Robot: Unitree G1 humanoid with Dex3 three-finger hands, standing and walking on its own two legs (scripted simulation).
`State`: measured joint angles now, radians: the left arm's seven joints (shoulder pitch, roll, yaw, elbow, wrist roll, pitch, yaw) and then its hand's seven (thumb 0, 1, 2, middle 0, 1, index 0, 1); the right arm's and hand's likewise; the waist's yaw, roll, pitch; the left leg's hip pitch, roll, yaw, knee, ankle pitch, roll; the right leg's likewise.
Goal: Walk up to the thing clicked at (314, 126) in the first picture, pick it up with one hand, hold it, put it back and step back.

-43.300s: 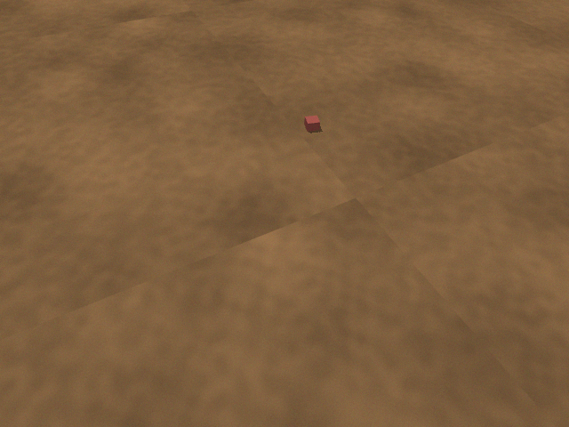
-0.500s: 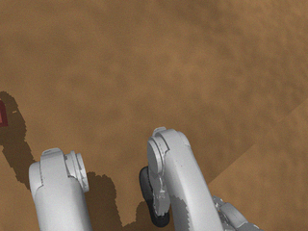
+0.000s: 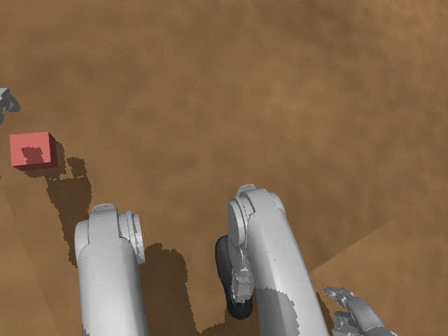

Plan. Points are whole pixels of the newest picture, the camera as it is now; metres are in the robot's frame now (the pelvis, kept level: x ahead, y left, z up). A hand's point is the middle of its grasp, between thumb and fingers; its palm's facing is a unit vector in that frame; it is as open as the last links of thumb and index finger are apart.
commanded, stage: withdraw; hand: left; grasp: from above
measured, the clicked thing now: (34, 151) +0.48 +0.33 -0.33
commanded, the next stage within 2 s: home in 0.04 s
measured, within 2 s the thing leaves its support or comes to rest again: neither
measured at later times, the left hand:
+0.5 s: hand out of the picture +0.46 +0.34 -0.11, palm faces -0.38 -0.26 -0.89, open 10.8 cm
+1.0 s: hand out of the picture +0.28 +0.25 +0.11, palm faces -0.02 -0.90 -0.44, open 7.5 cm
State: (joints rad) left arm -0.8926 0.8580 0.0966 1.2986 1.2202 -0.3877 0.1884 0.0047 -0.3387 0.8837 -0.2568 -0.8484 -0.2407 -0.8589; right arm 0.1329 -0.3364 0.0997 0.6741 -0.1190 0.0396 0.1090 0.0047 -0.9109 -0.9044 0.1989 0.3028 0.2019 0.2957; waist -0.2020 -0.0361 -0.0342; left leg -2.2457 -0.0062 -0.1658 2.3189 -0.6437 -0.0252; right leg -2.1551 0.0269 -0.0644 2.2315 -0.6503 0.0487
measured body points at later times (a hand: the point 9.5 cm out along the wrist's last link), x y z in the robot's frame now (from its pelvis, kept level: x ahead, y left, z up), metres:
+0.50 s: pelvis +0.02 +0.01 +0.02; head +0.25 +0.06 +0.40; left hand +0.48 +0.35 -0.06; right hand +0.07 -0.24 -0.10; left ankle +0.09 +0.13 -0.32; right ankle +0.11 -0.13 -0.32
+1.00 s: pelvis +0.02 +0.00 +0.21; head +0.15 +0.05 +0.64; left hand +0.27 +0.30 +0.14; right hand +0.26 -0.22 +0.13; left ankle +0.09 +0.13 -0.32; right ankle +0.11 -0.13 -0.32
